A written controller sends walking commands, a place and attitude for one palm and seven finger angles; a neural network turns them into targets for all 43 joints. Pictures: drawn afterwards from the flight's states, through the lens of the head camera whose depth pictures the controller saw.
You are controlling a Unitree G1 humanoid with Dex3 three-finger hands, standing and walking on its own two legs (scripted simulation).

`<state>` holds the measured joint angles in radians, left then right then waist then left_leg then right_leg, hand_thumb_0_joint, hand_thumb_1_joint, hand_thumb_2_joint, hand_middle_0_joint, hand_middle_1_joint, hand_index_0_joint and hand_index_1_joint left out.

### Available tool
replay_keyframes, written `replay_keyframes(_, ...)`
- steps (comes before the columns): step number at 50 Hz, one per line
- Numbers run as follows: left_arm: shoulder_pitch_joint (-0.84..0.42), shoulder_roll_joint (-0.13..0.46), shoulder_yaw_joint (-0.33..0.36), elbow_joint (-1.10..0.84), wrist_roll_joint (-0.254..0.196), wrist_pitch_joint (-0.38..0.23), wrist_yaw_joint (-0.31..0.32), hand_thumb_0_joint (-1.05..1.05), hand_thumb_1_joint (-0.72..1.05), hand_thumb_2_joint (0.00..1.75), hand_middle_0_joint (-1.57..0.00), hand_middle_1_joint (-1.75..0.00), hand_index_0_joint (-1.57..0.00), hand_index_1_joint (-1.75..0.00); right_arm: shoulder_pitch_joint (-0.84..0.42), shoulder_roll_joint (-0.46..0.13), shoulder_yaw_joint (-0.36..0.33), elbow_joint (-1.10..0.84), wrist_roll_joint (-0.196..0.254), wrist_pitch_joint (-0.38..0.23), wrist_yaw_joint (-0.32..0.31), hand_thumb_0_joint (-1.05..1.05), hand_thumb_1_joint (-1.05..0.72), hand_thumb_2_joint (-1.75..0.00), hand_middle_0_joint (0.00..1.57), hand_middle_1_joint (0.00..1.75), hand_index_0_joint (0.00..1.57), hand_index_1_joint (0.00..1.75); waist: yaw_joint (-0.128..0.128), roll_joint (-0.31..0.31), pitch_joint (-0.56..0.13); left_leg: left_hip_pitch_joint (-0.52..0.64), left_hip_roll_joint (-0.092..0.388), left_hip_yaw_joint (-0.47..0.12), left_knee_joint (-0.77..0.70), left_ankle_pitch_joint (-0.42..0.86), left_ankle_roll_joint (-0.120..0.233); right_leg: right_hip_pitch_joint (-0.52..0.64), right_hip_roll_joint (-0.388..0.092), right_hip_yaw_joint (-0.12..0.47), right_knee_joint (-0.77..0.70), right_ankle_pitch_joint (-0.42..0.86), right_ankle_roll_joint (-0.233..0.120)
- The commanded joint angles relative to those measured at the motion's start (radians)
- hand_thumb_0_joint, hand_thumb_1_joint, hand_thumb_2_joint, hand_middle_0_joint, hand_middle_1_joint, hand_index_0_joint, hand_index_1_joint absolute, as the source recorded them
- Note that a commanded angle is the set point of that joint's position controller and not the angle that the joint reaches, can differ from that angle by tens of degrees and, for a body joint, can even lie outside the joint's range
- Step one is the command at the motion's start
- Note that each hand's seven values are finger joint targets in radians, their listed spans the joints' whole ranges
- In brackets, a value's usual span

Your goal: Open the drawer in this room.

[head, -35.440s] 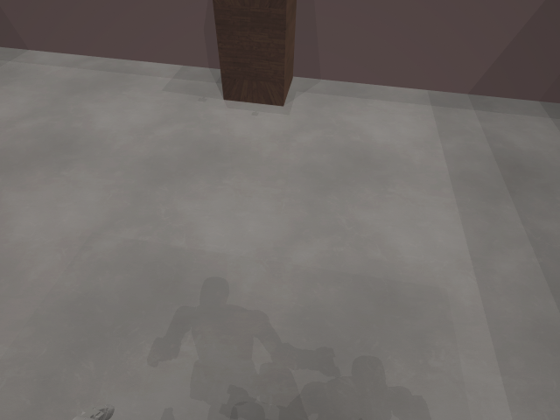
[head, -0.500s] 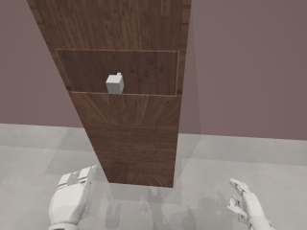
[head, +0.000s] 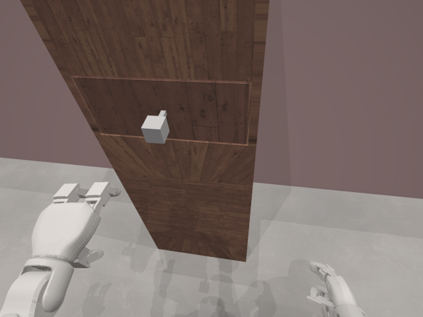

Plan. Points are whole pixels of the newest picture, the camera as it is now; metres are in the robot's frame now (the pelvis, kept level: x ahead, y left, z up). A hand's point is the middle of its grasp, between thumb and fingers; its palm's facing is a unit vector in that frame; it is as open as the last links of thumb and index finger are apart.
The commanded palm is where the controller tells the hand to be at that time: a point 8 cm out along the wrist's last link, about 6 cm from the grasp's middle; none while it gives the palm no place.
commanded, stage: raise the hand with hooked fingers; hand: left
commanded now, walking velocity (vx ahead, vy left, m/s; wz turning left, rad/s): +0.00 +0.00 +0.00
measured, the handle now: (158, 123) +0.47 +0.19 +0.11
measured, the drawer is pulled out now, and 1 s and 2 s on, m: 0.00 0.00 0.00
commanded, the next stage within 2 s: move the hooked fingers above the handle in 1.08 s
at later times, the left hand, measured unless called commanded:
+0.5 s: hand (48, 157) +0.28 +0.28 +0.21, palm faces +0.21 -0.01 -0.98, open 13.7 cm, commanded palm +0.23 +0.28 +0.26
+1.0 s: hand (18, 157) +0.26 +0.31 +0.22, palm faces +0.20 -0.02 -0.98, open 13.8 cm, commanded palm +0.21 +0.31 +0.28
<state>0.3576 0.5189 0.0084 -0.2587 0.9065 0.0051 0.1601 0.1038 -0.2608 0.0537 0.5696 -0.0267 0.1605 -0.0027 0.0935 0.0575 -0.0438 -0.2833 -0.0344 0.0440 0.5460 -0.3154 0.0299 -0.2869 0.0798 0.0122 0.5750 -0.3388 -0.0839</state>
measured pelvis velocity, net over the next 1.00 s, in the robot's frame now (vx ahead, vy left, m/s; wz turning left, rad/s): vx -0.05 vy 0.05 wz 0.06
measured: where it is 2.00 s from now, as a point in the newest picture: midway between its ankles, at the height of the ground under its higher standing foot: outside the picture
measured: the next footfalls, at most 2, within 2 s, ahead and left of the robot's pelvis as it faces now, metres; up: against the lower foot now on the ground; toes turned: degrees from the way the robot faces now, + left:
none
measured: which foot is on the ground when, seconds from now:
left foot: down 0.00-1.00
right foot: down 0.00-1.00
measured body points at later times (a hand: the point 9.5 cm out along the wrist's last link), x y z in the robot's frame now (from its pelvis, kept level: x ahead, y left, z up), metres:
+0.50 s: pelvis -0.03 +0.03 +0.01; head -0.03 -0.01 +0.46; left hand +0.26 +0.28 +0.26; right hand +0.20 -0.17 -0.09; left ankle -0.02 +0.10 -0.73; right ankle -0.03 -0.06 -0.73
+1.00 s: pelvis -0.05 +0.05 +0.01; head -0.04 +0.02 +0.46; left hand +0.24 +0.31 +0.28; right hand +0.15 -0.16 -0.10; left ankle -0.02 +0.10 -0.73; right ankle -0.03 -0.06 -0.73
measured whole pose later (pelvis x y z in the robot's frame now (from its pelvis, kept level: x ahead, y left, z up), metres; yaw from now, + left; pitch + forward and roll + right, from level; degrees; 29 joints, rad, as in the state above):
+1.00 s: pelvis -0.05 +0.05 +0.01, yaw +3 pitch -2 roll -1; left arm -0.31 0.67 0.03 -0.12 0.77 0.02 -0.19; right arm 0.14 -0.28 0.03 0.64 0.04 0.15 0.01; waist 0.09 0.09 0.04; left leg -0.20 -0.11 0.01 0.40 -0.16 0.10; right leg -0.18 0.01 -0.02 0.43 -0.21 -0.01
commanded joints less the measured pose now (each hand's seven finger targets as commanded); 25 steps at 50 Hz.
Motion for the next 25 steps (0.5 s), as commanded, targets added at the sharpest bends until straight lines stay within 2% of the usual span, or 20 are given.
replay_keyframes(1,-0.208,0.215,0.218,-0.257,-0.036,-0.012,0.058,0.00,-0.17,0.44,-0.28,-0.99,-0.28,-0.99,-0.167,-0.096,-0.068,-0.153,0.006,-0.051,-0.009,0.00,-0.90,-0.90,0.20,0.30,0.20,0.30,0.004,-0.023,-0.251,0.060,-0.022,-0.063,-0.019,0.409,0.015,0.221,-0.099,0.155,-0.056,0.720,0.071)
replay_keyframes(2,-0.215,0.211,0.214,-0.243,-0.049,-0.007,0.050,0.00,-0.20,0.43,-0.28,-1.00,-0.28,-1.00,-0.164,-0.096,-0.072,-0.149,0.011,-0.049,-0.009,0.00,-0.90,-0.90,0.20,0.30,0.20,0.30,0.001,-0.033,-0.250,0.068,-0.024,-0.061,-0.025,0.404,0.016,0.223,-0.100,0.146,-0.064,0.711,0.074)
replay_keyframes(4,-0.234,0.192,0.186,-0.185,-0.066,0.020,0.014,0.00,-0.24,0.41,-0.28,-1.03,-0.28,-1.03,-0.169,-0.095,-0.076,-0.136,0.023,-0.043,-0.006,0.00,-0.90,-0.90,0.20,0.30,0.20,0.30,-0.011,-0.081,-0.194,0.053,-0.025,-0.060,-0.039,0.382,0.016,0.212,-0.102,0.131,-0.077,0.686,0.077)
replay_keyframes(6,-0.300,0.204,0.167,-0.160,-0.075,0.048,-0.031,0.00,-0.29,0.39,-0.29,-1.07,-0.29,-1.07,-0.168,-0.102,-0.081,-0.129,0.032,-0.028,-0.005,0.00,-0.90,-0.90,0.20,0.30,0.20,0.30,-0.019,-0.097,-0.170,0.056,-0.024,-0.054,-0.060,0.377,0.018,0.203,-0.096,0.109,-0.091,0.631,0.076)
replay_keyframes(8,-0.356,0.211,0.149,-0.147,-0.083,0.082,-0.078,0.00,-0.34,0.37,-0.29,-1.10,-0.29,-1.10,-0.199,-0.106,-0.078,-0.142,0.046,-0.018,-0.006,0.00,-0.90,-0.90,0.20,0.30,0.20,0.30,-0.022,-0.076,-0.164,0.079,-0.020,-0.054,-0.067,0.376,0.021,0.197,-0.086,0.105,-0.108,0.568,0.067)
replay_keyframes(9,-0.418,0.224,0.133,-0.157,-0.075,0.090,-0.101,0.00,-0.36,0.36,-0.29,-1.11,-0.29,-1.11,-0.188,-0.100,-0.076,-0.136,0.043,-0.014,-0.007,0.00,-0.90,-0.90,0.20,0.30,0.20,0.30,-0.020,-0.082,-0.188,0.083,-0.021,-0.048,-0.075,0.376,0.022,0.222,-0.098,0.087,-0.110,0.554,0.072)
replay_keyframes(10,-0.450,0.251,0.145,-0.149,-0.074,0.096,-0.121,0.00,-0.38,0.35,-0.29,-1.12,-0.29,-1.12,-0.189,-0.103,-0.076,-0.135,0.043,-0.012,-0.012,0.00,-0.90,-0.90,0.20,0.30,0.20,0.30,-0.017,-0.084,-0.184,0.088,-0.020,-0.047,-0.085,0.378,0.023,0.226,-0.094,0.082,-0.115,0.541,0.071)
replay_keyframes(12,-0.527,0.294,0.162,-0.171,-0.067,0.095,-0.149,0.00,-0.43,0.33,-0.29,-1.15,-0.29,-1.15,-0.202,-0.104,-0.071,-0.141,0.042,-0.006,-0.016,0.00,-0.90,-0.90,0.20,0.30,0.20,0.30,-0.009,-0.051,-0.205,0.106,-0.017,-0.051,-0.100,0.388,0.023,0.242,-0.090,0.072,-0.124,0.504,0.066)
replay_keyframes(13,-0.545,0.309,0.182,-0.185,-0.078,0.092,-0.156,0.00,-0.45,0.32,-0.30,-1.17,-0.30,-1.17,-0.221,-0.107,-0.065,-0.147,0.047,-0.009,-0.018,0.00,-0.90,-0.90,0.20,0.30,0.20,0.30,-0.012,-0.013,-0.213,0.129,-0.013,-0.063,-0.097,0.393,0.024,0.241,-0.081,0.083,-0.131,0.494,0.058)
replay_keyframes(14,-0.602,0.323,0.180,-0.191,-0.064,0.088,-0.166,0.00,-0.48,0.31,-0.30,-1.18,-0.30,-1.18,-0.211,-0.095,-0.059,-0.135,0.043,-0.011,-0.017,0.00,-0.90,-0.90,0.20,0.30,0.20,0.30,-0.005,-0.005,-0.243,0.135,-0.014,-0.062,-0.108,0.404,0.021,0.267,-0.090,0.071,-0.133,0.481,0.057)
replay_keyframes(15,-0.631,0.336,0.189,-0.183,-0.066,0.078,-0.173,0.00,-0.50,0.30,-0.30,-1.20,-0.30,-1.20,-0.206,-0.096,-0.060,-0.128,0.041,-0.011,-0.018,0.00,-0.90,-0.90,0.20,0.30,0.20,0.30,-0.007,-0.006,-0.225,0.144,-0.011,-0.068,-0.119,0.420,0.019,0.257,-0.082,0.063,-0.138,0.469,0.053)
replay_keyframes(17,-0.690,0.342,0.190,-0.166,-0.074,0.071,-0.186,0.00,-0.50,0.30,-0.30,-1.20,-0.30,-1.20,-0.210,-0.093,-0.056,-0.125,0.044,-0.012,-0.016,0.00,-0.90,-0.90,0.20,0.30,0.20,0.30,-0.006,0.034,-0.195,0.158,-0.004,-0.074,-0.134,0.423,0.013,0.231,-0.076,0.048,-0.155,0.415,0.048)
replay_keyframes(18,-0.698,0.345,0.208,-0.143,-0.092,0.076,-0.191,0.00,-0.50,0.30,-0.30,-1.20,-0.30,-1.20,-0.217,-0.096,-0.054,-0.129,0.051,-0.014,-0.014,0.00,-0.90,-0.90,0.20,0.30,0.20,0.30,-0.010,0.044,-0.186,0.166,0.000,-0.080,-0.133,0.420,0.013,0.228,-0.069,0.051,-0.165,0.405,0.043)
replay_keyframes(19,-0.752,0.350,0.195,-0.113,-0.078,0.081,-0.203,0.00,-0.50,0.30,-0.30,-1.20,-0.30,-1.20,-0.206,-0.090,-0.049,-0.111,0.049,-0.015,-0.009,0.00,-0.90,-0.90,0.20,0.30,0.20,0.30,-0.010,0.030,-0.183,0.159,0.002,-0.078,-0.144,0.421,0.005,0.229,-0.076,0.039,-0.166,0.388,0.043)
replay_keyframes(21,-0.806,0.355,0.189,-0.061,-0.085,0.100,-0.223,0.00,-0.50,0.30,-0.30,-1.20,-0.30,-1.20,-0.199,-0.100,-0.050,-0.109,0.055,-0.010,-0.008,0.00,-0.90,-0.90,0.20,0.30,0.20,0.30,-0.014,0.005,-0.148,0.152,0.009,-0.078,-0.165,0.395,0.001,0.205,-0.070,0.026,-0.180,0.348,0.044)
replay_keyframes(23,-0.846,0.332,0.167,0.011,-0.100,0.132,-0.251,0.00,-0.50,0.30,-0.30,-1.20,-0.30,-1.20,-0.213,-0.104,-0.044,-0.112,0.068,-0.007,-0.005,0.00,-0.90,-0.90,0.20,0.30,0.20,0.30,-0.024,0.016,-0.104,0.148,0.015,-0.083,-0.171,0.354,-0.001,0.173,-0.065,0.022,-0.193,0.296,0.039)
replay_keyframes(25,-0.922,0.336,0.130,0.046,-0.092,0.152,-0.292,0.00,-0.50,0.30,-0.30,-1.20,-0.30,-1.20,-0.198,-0.108,-0.043,-0.111,0.067,-0.007,-0.001,0.00,-0.90,-0.90,0.20,0.30,0.20,0.30,-0.023,-0.026,-0.117,0.145,0.016,-0.081,-0.190,0.320,-0.003,0.177,-0.072,0.009,-0.196,0.258,0.043)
